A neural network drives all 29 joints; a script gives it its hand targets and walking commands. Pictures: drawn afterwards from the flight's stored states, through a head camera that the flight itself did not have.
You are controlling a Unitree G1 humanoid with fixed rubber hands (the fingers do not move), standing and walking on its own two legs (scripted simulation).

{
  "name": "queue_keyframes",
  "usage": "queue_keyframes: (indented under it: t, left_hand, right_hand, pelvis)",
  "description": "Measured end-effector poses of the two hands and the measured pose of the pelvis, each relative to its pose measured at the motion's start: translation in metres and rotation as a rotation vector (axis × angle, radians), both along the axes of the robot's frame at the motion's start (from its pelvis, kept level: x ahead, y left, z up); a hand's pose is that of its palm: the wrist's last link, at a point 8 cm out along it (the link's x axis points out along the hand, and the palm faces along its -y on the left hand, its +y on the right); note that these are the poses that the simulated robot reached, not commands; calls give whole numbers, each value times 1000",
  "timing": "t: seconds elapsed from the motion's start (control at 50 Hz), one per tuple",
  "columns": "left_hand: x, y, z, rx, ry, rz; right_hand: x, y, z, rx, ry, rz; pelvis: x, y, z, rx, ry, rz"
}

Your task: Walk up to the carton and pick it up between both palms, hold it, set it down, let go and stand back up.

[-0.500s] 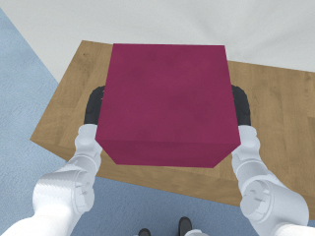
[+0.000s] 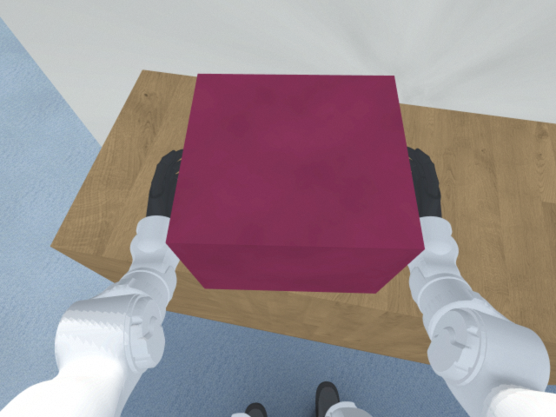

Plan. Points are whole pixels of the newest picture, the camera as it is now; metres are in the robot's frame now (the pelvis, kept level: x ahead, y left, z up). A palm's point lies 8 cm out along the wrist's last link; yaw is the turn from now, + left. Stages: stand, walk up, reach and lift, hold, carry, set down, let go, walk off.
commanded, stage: set down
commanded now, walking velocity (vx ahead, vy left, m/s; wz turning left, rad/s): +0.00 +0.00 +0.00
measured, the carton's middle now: (292, 190) +0.45 -0.02 -0.02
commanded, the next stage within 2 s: none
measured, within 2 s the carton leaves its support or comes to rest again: neither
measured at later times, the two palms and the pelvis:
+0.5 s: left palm (128, 199) +0.43 +0.22 +0.02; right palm (472, 195) +0.41 -0.27 +0.02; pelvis -0.01 -0.01 -0.03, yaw -1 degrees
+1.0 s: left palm (115, 156) +0.43 +0.20 +0.11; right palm (523, 158) +0.40 -0.28 +0.11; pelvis -0.04 -0.02 -0.02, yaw -1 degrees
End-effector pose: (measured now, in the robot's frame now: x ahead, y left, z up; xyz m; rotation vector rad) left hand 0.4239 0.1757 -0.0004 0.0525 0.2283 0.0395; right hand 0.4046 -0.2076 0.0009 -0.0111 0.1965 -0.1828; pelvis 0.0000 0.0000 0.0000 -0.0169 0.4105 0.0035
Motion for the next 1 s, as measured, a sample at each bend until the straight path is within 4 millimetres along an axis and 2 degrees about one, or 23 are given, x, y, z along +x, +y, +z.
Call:
queue_keyframes:
  t: [0.14,0.24,0.36,0.46,0.52,0.62,0.7,0.78,0.86,1.0]
  left_hand:
    - [5,0,-4,32,47,-4]
    - [16,6,8,26,29,37]
    - [19,23,27,67,20,47]
    - [7,42,20,108,59,70]
    - [3,48,14,113,52,82]
    - [4,43,10,95,9,60]
    - [8,30,19,67,-17,29]
    - [12,19,40,38,-33,10]
    - [14,14,68,19,-44,2]
    - [8,24,114,29,-35,23]
  right_hand:
    - [1,-2,-7,-21,79,24]
    - [5,-9,-1,-29,95,9]
    - [11,-35,20,-51,57,-39]
    - [6,-60,18,-62,94,-73]
    - [5,-67,14,-54,92,-62]
    - [7,-65,9,-30,52,-13]
    - [9,-61,13,-6,24,13]
    - [8,-61,30,2,-5,15]
    - [5,-65,60,-8,-28,-4]
    - [-1,-75,112,-18,-13,-41]
  pelvis:
    - [1,-1,-3,0,32,-17]
    - [4,-2,-11,-7,64,-30]
    - [0,-3,-20,-13,39,-29]
    - [-9,-6,-28,-7,21,-25]
    - [-16,-9,-33,-2,38,-24]
    - [-27,-14,-40,4,75,-20]
    - [-34,-17,-42,6,87,-19]
    - [-37,-19,-40,8,81,-22]
    - [-39,-21,-33,11,47,-24]
    - [-38,-23,-17,19,-51,-20]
